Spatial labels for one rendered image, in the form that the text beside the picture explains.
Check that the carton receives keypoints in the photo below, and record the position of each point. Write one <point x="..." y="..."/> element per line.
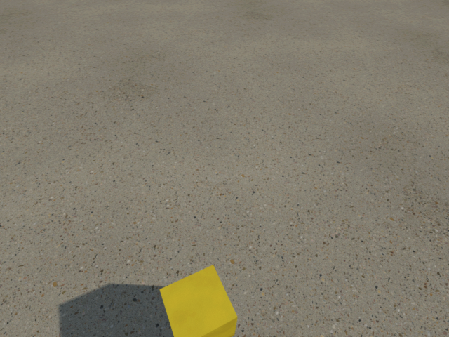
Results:
<point x="198" y="306"/>

